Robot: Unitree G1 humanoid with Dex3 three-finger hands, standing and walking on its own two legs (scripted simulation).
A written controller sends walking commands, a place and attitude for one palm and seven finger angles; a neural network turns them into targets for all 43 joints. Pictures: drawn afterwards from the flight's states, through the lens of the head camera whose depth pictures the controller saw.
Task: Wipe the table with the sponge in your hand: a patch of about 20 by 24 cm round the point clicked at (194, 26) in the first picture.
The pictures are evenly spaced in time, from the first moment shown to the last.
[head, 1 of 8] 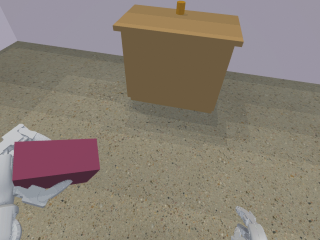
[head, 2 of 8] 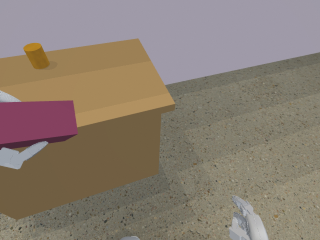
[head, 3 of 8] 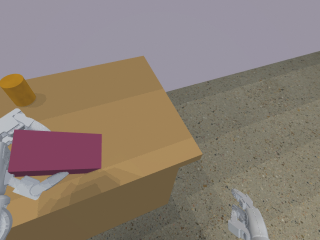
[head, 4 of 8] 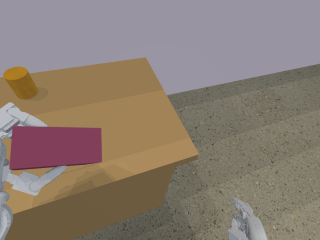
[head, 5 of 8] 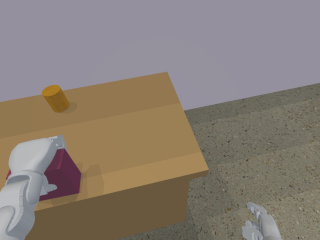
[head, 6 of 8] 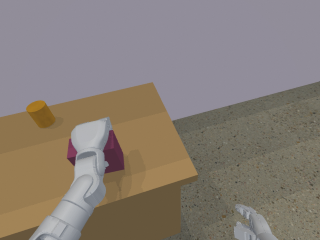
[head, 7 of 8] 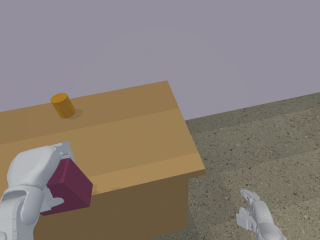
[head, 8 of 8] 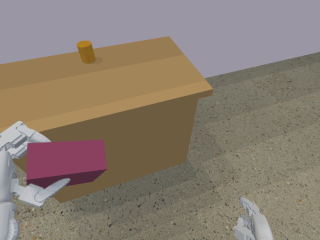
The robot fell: no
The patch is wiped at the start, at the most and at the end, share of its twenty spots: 0.00 1.00 1.00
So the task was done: yes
